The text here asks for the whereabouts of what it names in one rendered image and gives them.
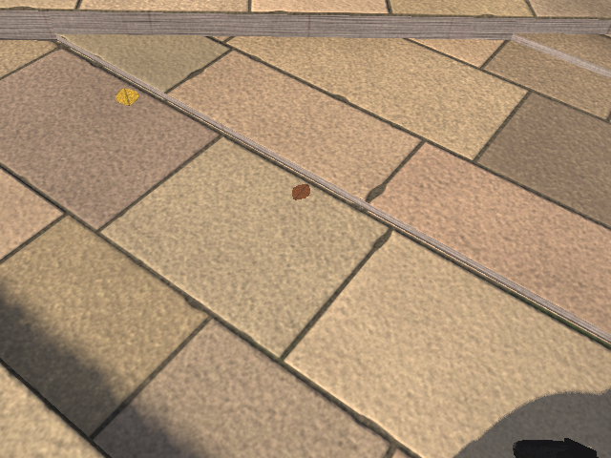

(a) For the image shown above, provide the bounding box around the right robot hand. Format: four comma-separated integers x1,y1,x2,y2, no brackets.
513,438,599,458

